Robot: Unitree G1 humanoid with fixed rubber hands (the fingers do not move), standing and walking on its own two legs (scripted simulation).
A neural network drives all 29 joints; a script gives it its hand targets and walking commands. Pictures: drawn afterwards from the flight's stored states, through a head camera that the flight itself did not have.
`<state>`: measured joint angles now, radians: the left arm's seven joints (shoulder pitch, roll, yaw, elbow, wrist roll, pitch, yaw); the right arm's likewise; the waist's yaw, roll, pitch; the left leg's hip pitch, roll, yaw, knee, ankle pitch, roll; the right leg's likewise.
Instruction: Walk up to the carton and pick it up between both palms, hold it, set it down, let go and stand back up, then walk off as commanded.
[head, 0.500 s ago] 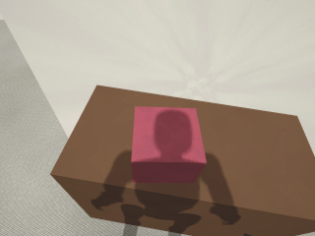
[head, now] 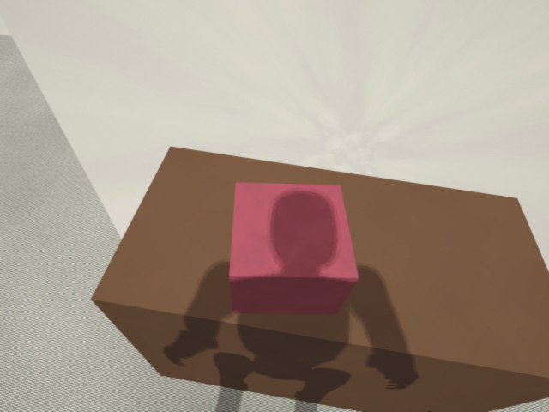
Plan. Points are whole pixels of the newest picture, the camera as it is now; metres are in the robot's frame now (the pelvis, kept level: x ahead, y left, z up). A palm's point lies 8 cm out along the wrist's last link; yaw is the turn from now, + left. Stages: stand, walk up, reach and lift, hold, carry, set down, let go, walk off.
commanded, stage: stand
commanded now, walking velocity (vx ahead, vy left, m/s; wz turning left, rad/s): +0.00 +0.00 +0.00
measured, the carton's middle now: (287, 248) +0.39 +0.00 -0.06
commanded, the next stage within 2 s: walk off in 0.56 s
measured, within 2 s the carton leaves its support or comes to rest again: neither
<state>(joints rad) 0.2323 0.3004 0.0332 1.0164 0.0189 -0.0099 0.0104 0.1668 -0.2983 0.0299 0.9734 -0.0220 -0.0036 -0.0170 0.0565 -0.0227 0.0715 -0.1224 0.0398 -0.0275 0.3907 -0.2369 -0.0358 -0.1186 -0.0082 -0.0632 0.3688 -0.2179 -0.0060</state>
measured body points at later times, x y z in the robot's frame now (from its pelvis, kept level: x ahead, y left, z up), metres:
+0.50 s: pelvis +0.00 +0.00 +0.00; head +0.02 +0.01 +0.45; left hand +0.02 +0.28 -0.15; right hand +0.09 -0.28 -0.13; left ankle -0.02 +0.14 -0.74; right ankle -0.01 -0.11 -0.74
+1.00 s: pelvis -0.04 +0.03 -0.01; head +0.01 +0.04 +0.43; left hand +0.04 +0.32 -0.14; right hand +0.08 -0.27 -0.13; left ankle -0.09 +0.14 -0.70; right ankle -0.01 -0.11 -0.74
